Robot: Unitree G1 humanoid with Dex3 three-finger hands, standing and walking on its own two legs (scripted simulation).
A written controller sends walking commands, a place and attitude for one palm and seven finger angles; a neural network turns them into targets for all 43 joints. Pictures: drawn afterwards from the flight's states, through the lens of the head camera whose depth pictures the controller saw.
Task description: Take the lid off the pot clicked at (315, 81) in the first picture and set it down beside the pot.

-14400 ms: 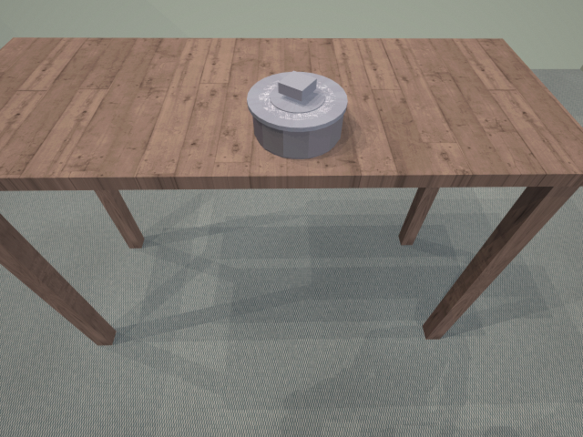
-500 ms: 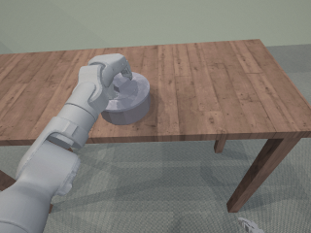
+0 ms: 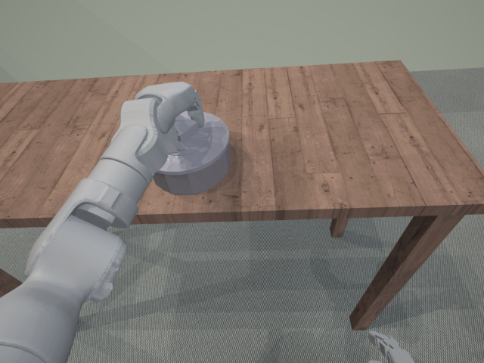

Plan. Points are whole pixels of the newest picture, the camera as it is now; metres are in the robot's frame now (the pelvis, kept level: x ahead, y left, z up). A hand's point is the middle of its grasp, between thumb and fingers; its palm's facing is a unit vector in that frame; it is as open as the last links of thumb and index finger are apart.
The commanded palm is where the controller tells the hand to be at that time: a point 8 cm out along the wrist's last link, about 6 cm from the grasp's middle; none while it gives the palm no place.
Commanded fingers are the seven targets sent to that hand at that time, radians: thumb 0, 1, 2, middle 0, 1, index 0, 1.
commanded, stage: close the fingers and squeeze the knob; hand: left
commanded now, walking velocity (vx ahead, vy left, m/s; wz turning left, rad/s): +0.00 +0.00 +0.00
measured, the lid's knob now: (180, 129) +0.48 +0.11 +0.15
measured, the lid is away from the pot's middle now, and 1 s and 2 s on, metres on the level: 0.00 0.00 0.01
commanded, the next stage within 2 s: lift the lid straight up in 0.98 s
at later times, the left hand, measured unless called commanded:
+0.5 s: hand (175, 134) +0.44 +0.11 +0.17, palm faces -0.31 -0.06 -0.95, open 8.3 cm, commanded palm +0.43 +0.12 +0.23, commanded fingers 0.00 0.28 1.02 -0.72 -0.90 -0.72 -0.90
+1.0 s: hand (175, 134) +0.44 +0.11 +0.17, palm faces -0.31 -0.06 -0.95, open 8.3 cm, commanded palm +0.43 +0.12 +0.23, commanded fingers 0.00 0.49 1.13 -0.83 -0.96 -0.83 -0.93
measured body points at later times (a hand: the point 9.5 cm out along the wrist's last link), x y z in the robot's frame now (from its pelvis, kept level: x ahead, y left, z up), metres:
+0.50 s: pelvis +0.00 +0.00 +0.00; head +0.01 -0.04 +0.45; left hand +0.45 +0.11 +0.22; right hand +0.15 -0.24 -0.13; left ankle -0.02 +0.11 -0.74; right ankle +0.00 -0.12 -0.74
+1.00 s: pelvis +0.00 +0.00 +0.00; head +0.01 -0.03 +0.45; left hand +0.45 +0.11 +0.22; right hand +0.13 -0.24 -0.13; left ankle -0.02 +0.11 -0.74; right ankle +0.00 -0.12 -0.74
